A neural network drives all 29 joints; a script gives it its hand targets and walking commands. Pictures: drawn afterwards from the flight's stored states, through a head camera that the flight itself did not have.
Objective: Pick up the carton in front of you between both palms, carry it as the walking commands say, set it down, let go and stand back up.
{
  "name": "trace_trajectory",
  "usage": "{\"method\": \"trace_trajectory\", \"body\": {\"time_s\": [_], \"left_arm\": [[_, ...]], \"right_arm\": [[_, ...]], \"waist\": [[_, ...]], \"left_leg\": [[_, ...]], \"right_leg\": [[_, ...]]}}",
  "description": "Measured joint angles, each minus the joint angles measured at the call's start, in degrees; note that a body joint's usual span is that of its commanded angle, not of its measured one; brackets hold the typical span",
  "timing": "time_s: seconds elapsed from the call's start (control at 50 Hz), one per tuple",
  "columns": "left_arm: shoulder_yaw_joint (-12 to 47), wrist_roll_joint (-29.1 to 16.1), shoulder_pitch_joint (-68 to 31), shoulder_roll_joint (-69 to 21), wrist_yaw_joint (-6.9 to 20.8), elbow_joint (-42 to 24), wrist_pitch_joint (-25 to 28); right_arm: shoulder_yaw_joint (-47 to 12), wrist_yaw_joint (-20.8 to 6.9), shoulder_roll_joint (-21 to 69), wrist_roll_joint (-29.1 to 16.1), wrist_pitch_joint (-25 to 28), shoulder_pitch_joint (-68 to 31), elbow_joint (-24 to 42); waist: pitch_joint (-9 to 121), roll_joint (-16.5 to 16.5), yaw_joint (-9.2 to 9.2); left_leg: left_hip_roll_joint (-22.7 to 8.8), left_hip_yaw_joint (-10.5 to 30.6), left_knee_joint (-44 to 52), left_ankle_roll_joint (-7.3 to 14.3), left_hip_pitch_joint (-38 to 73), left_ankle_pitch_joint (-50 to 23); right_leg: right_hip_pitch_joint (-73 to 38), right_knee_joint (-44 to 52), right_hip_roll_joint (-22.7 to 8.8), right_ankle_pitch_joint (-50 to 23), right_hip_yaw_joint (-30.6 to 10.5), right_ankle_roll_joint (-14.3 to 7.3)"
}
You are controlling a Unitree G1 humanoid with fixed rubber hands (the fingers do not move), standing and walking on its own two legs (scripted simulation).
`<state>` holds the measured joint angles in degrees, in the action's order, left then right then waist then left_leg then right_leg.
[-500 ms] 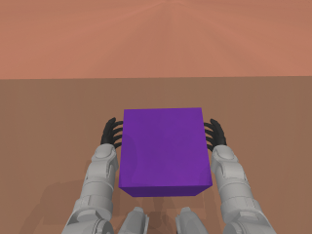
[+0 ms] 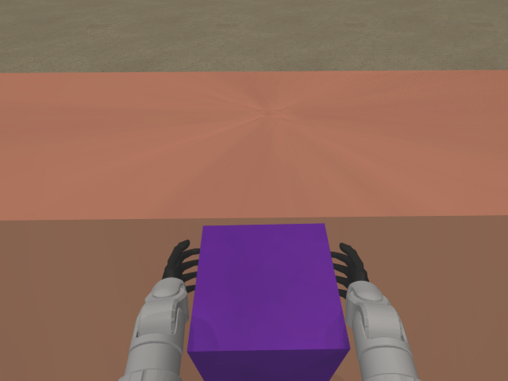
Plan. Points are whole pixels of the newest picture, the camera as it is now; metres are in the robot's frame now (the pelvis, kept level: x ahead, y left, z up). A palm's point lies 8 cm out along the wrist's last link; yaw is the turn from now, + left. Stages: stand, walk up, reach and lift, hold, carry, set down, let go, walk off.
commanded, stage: reach and lift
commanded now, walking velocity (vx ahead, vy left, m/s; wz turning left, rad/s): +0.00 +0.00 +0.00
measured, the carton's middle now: (265, 311) +0.28 +0.00 -0.06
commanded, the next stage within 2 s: hold in 1.02 s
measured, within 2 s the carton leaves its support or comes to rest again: neither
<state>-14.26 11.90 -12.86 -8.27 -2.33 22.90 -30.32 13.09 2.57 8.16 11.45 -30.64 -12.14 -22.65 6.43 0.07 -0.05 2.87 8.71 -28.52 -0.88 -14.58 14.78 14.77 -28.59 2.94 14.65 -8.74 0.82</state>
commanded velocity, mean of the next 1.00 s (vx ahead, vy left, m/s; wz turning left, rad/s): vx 0.00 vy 0.00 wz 0.00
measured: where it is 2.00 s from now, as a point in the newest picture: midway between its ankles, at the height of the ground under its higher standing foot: outside the picture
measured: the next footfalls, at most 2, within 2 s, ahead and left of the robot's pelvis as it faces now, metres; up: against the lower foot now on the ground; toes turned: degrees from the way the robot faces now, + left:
left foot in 1.88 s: +0.17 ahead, +0.10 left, +0.00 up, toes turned +9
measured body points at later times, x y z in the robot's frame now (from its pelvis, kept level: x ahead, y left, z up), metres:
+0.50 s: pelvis -0.02 +0.00 +0.00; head -0.04 +0.00 +0.45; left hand +0.29 +0.15 +0.02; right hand +0.29 -0.15 +0.02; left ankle +0.00 +0.13 -0.74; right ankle +0.01 -0.13 -0.74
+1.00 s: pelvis +0.00 +0.00 +0.01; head -0.04 +0.00 +0.46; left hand +0.30 +0.15 +0.03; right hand +0.29 -0.15 +0.03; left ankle +0.00 +0.13 -0.74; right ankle +0.01 -0.13 -0.74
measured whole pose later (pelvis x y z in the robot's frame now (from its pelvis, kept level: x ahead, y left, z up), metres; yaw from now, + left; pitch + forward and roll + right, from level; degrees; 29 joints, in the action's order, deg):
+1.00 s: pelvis +0.00 +0.00 +0.01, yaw +0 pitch -5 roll +0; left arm -13.1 15.3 -14.2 -8.5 -0.3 16.5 -39.1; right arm 11.9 0.4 8.3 14.9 -39.7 -13.3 -16.0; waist 0.8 0.1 -0.1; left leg 2.1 8.1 -21.7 -0.7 -5.0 12.0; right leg 5.2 -21.7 2.3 11.8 -8.2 0.6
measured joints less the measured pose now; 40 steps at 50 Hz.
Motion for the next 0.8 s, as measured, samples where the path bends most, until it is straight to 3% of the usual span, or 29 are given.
{"method": "trace_trajectory", "body": {"time_s": [0.2, 0.48, 0.8], "left_arm": [[-3.03, 4.58, -4.46, -0.9, 1.85, 1.27, -4.18], [-3.41, 4.68, -5.87, -1.01, 2.19, -0.37, -4.68], [0.28, 3.8, -2.17, -0.43, 2.04, -4.8, -7.36]], "right_arm": [[3.1, -2.15, 0.81, 4.44, -4.3, -4.41, -1.19], [3.45, -2.51, 0.95, 4.73, -4.85, -5.87, 0.46], [-0.19, -2.24, 0.34, 3.77, -7.6, -2.06, 5.04]], "waist": [[-4.31, -0.1, 0.09], [-5.7, -0.04, 0.06], [-5.54, -0.03, -0.05]], "left_leg": [[-0.03, -0.2, 1.01, 0.01, 3.6, -1.32], [-0.27, -0.45, 2.24, -0.02, 4.23, -2.09], [-0.7, -0.56, 5.9, 0.09, 8.14, -2.57]], "right_leg": [[-3.59, 0.99, -0.21, -1.27, 0.11, 0.11], [-4.26, 2.34, -0.34, -2.13, 0.32, 0.13], [-8.15, 5.96, -0.54, -2.63, 0.48, -0.14]]}}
